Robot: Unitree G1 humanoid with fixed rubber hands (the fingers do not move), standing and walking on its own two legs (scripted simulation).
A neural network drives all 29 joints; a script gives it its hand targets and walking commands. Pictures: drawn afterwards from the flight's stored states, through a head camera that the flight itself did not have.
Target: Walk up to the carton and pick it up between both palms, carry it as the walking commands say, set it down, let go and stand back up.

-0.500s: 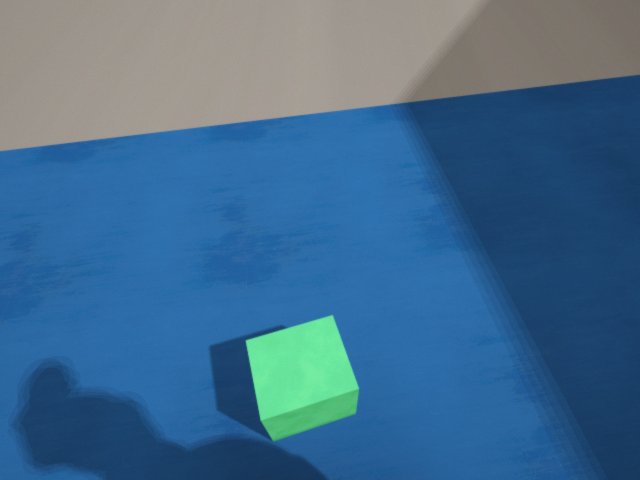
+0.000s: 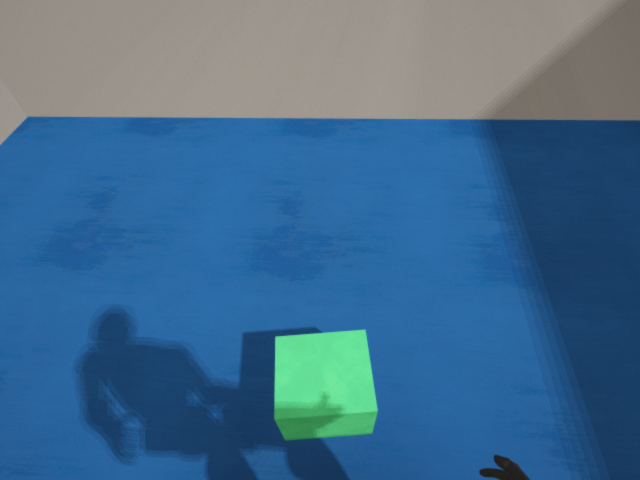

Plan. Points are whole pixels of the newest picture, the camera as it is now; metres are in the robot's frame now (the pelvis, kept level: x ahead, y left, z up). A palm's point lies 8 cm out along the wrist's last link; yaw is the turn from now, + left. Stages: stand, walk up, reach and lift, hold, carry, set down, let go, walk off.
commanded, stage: walk up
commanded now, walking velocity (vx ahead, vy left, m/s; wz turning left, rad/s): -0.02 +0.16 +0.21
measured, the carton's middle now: (324, 386) +0.45 +0.04 -0.65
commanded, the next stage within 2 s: none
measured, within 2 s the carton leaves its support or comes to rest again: neither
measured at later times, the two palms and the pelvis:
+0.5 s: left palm out of the picture +0.01 +0.32 -0.14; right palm out of the picture +0.06 -0.17 -0.11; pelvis -0.02 +0.06 +0.01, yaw +5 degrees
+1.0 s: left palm out of the picture +0.04 +0.24 -0.11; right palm out of the picture +0.00 -0.26 -0.14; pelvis -0.02 -0.01 +0.01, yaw +3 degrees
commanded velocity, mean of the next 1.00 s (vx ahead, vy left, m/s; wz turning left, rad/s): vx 0.00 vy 0.02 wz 0.08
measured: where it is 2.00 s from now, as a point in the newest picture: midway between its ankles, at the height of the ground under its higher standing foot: outside the picture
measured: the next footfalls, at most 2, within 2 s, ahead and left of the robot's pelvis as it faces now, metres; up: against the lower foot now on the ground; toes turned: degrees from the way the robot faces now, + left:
right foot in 0.02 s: +0.05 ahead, -0.14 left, +0.00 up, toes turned -7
left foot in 0.38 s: +0.02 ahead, +0.19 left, +0.00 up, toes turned +6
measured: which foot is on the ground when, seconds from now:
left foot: down 0.00-0.02, up 0.04-0.36, down 0.38-0.86, up 0.88-1.00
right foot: up 0.00-0.00, down 0.02-0.36, up 0.38-0.82, down 0.84-1.00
